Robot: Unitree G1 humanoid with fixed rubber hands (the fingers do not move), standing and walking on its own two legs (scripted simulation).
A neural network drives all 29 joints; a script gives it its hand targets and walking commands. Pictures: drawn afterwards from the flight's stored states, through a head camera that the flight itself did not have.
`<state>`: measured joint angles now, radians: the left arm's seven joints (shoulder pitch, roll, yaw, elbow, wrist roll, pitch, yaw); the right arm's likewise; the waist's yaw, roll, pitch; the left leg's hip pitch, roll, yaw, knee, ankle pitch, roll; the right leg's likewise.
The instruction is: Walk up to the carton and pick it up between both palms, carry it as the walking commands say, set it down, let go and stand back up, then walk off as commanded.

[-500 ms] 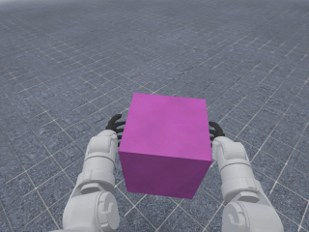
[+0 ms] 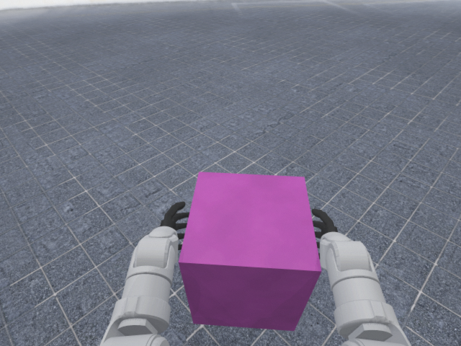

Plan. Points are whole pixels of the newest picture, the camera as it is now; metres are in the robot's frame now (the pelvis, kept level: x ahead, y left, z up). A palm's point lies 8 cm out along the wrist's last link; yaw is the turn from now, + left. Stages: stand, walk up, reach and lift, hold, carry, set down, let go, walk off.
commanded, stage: reach and lift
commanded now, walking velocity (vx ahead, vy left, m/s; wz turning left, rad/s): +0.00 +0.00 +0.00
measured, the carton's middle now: (247, 252) +0.32 +0.00 +0.00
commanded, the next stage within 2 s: hold in 0.42 s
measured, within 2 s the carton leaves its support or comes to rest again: neither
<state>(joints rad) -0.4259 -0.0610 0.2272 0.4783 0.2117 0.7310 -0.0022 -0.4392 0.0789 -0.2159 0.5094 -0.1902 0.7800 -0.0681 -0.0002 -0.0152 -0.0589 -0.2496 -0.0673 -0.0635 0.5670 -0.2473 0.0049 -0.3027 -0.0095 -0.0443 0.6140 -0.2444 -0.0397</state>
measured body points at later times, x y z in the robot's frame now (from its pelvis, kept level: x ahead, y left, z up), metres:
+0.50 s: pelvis -0.01 +0.00 +0.00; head -0.06 +0.00 +0.45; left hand +0.31 +0.16 +0.04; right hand +0.31 -0.15 +0.03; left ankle +0.04 +0.12 -0.73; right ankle +0.06 -0.09 -0.73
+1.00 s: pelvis -0.01 +0.01 +0.00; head -0.08 +0.01 +0.44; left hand +0.30 +0.16 +0.05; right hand +0.30 -0.14 +0.04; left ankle +0.04 +0.12 -0.73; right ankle +0.06 -0.09 -0.73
